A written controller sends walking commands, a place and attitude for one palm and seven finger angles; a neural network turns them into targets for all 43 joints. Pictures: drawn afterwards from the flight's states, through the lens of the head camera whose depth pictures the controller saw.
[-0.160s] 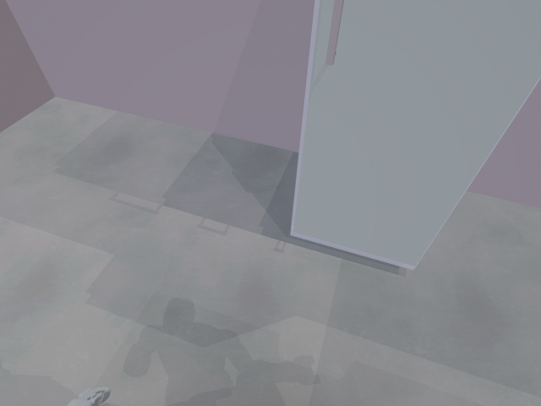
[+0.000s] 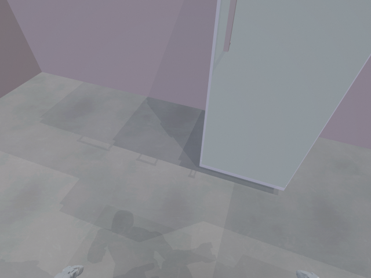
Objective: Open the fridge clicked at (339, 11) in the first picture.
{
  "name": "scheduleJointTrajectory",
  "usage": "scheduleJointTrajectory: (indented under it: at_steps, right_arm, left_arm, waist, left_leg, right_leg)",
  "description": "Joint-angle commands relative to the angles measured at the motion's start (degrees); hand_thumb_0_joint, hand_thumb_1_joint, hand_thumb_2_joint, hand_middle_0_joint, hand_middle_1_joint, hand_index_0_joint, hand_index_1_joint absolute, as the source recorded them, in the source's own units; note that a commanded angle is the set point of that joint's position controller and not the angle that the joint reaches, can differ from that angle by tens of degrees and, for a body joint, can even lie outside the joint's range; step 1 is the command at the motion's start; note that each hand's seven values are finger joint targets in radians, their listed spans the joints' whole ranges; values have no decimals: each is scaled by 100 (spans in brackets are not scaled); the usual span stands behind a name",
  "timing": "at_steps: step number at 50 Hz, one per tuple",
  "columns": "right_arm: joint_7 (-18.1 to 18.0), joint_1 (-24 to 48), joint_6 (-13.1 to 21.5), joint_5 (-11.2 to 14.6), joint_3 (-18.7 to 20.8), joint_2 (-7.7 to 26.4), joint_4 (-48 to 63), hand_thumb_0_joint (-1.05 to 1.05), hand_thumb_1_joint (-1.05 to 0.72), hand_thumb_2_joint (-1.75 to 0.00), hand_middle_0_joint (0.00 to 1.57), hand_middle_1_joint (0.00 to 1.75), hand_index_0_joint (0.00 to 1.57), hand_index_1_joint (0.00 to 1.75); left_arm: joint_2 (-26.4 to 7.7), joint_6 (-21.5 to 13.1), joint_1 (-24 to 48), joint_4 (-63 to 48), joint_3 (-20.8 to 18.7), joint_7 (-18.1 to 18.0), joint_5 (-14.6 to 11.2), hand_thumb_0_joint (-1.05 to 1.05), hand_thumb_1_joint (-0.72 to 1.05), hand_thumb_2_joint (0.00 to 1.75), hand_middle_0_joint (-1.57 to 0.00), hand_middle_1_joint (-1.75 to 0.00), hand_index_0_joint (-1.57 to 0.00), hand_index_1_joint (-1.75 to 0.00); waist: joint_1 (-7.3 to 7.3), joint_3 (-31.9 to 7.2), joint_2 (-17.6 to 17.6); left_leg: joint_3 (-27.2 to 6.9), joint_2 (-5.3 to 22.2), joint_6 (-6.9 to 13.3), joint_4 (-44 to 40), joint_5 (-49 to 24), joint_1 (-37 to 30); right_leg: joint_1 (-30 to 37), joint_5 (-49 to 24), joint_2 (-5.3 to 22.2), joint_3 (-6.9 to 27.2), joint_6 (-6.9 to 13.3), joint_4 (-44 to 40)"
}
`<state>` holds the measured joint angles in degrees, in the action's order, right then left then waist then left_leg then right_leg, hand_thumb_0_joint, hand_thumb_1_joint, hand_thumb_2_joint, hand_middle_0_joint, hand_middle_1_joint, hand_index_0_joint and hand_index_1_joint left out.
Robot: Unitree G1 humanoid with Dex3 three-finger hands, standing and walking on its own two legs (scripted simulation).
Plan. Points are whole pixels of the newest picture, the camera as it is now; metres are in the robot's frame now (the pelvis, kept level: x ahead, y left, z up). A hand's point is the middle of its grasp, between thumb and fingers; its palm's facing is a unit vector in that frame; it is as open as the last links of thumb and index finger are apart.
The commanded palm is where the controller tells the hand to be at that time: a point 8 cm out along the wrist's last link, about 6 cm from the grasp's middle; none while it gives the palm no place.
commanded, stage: stand and wait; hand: left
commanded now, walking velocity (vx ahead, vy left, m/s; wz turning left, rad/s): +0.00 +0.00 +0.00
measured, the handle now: out of the picture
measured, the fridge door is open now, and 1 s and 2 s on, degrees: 0 0 0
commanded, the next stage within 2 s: look at it before walking up in 0.66 s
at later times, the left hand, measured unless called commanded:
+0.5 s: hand out of the picture +0.04 +0.24 -0.15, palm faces -0.02 -0.94 -0.34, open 7.4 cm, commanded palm none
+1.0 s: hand out of the picture +0.06 +0.23 -0.15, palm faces -0.03 -0.94 -0.33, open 7.4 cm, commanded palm none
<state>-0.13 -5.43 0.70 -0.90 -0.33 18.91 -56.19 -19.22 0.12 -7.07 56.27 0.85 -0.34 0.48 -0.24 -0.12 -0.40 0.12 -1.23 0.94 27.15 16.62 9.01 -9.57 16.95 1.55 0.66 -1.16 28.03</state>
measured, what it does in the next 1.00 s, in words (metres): stands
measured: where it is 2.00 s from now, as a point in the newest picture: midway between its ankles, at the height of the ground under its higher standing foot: outside the picture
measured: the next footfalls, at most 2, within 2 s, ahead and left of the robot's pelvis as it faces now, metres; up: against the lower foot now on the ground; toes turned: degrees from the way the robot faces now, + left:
none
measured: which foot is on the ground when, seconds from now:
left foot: down 0.00-1.00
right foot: down 0.00-1.00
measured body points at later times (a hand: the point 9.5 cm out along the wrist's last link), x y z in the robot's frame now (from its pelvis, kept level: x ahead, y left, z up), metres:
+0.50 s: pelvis -0.02 -0.01 +0.01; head -0.02 -0.01 +0.46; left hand +0.04 +0.28 -0.13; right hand +0.05 -0.31 -0.13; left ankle -0.02 +0.11 -0.74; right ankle -0.02 -0.13 -0.74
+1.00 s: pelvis -0.02 -0.01 +0.01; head -0.02 -0.01 +0.46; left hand +0.06 +0.28 -0.12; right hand +0.05 -0.31 -0.13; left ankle -0.02 +0.11 -0.74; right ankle -0.02 -0.13 -0.74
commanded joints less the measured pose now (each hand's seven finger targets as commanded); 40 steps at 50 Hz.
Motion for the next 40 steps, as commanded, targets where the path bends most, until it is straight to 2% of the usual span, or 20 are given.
scheduleJointTrajectory:
  at_steps: [1, 9, 18, 27, 35, 40]
  right_arm:
    - [-82, 295, 125, -4, 320, 1189, 292, 0, -90, -90, 20, 30, 20, 30]
    - [-77, 307, 128, 10, 305, 1162, 122, 0, -90, -90, 20, 30, 20, 30]
    - [-60, 227, 112, 28, 279, 1173, -125, 0, -90, -90, 20, 30, 20, 30]
    - [-49, 111, 104, 35, 262, 1192, -328, 0, -90, -90, 20, 30, 20, 30]
    - [-48, 82, 114, 26, 258, 1205, -388, 0, -90, -90, 20, 30, 20, 30]
    - [-49, 90, 124, 29, 260, 1197, -391, 0, -90, -90, 20, 30, 20, 30]
  left_arm:
    - [-1190, -117, 247, -343, -304, -67, 20, 0, 90, 90, -20, -30, -20, -30]
    - [-1182, -145, 216, -188, -312, -49, 22, 0, 90, 90, -20, -30, -20, -30]
    - [-1204, -164, 164, 41, -299, -39, 12, 0, 90, 90, -20, -30, -20, -30]
    - [-1221, -178, 145, 173, -289, -40, 10, 0, 90, 90, -20, -30, -20, -30]
    - [-1212, -173, 179, 207, -280, -36, 11, 0, 90, 90, -20, -30, -20, -30]
    - [-1209, -178, 181, 201, -282, -35, 15, 0, 90, 90, -20, -30, -20, -30]
  waist:
    - [19, -196, 53]
    - [23, -266, 39]
    - [19, -156, 29]
    - [21, -82, -46]
    - [24, 19, 46]
    - [16, -25, 9]
  left_leg:
    - [-488, 705, 147, -531, -1816, -102]
    - [-510, 708, 122, -649, -1490, -152]
    - [-538, 722, 85, -801, -1069, -97]
    - [-559, 734, 55, -869, -933, -47]
    - [-585, 751, 45, -957, -859, -37]
    - [-576, 759, 45, -955, -946, -57]
  right_leg:
    - [51, -1634, 486, 370, 290, -377]
    - [117, -1470, 521, 475, 303, -600]
    - [92, -1080, 553, 554, 316, -838]
    - [60, -827, 563, 606, 325, -985]
    - [-46, -679, 538, 633, 317, -1032]
    - [-3, -813, 536, 626, 311, -1018]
